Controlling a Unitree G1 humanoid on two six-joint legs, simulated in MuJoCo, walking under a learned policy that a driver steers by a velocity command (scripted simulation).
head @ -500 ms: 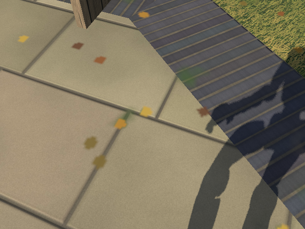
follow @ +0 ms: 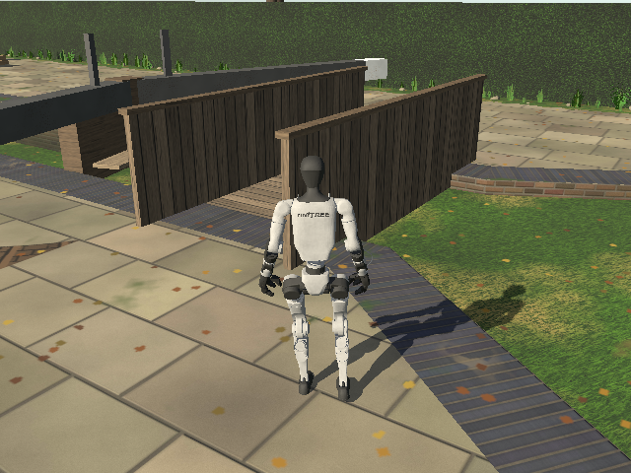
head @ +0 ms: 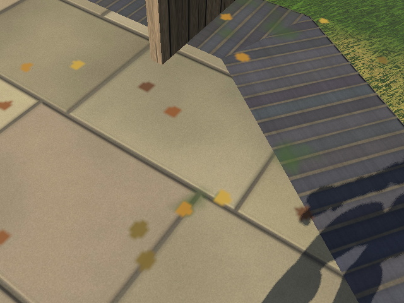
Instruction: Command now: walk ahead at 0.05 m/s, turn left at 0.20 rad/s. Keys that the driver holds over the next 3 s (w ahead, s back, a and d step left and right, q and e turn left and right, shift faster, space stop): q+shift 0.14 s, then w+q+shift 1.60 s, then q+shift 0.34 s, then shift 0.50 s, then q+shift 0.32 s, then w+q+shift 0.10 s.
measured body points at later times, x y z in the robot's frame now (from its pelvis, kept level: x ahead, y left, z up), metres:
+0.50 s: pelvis +0.08 +0.02 +0.01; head +0.09 +0.03 +0.46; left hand +0.02 +0.30 -0.11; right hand +0.34 -0.18 -0.08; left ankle +0.11 +0.18 -0.67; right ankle +0.00 -0.13 -0.73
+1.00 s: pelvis +0.37 +0.31 +0.00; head +0.39 +0.34 +0.45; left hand +0.37 +0.64 -0.08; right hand +0.55 +0.08 -0.12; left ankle +0.23 +0.23 -0.73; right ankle +0.65 +0.33 -0.67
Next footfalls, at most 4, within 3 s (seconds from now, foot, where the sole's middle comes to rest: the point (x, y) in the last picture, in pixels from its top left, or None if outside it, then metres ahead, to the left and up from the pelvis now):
0.12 right None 0.04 -0.13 -0.77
0.66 left None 0.26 0.25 -0.77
1.12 right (64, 226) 0.71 0.49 -0.77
1.58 left None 0.67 0.96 -0.77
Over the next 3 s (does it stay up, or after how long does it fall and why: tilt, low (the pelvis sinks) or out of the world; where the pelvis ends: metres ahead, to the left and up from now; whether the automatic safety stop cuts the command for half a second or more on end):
stays up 0.68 1.26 0.01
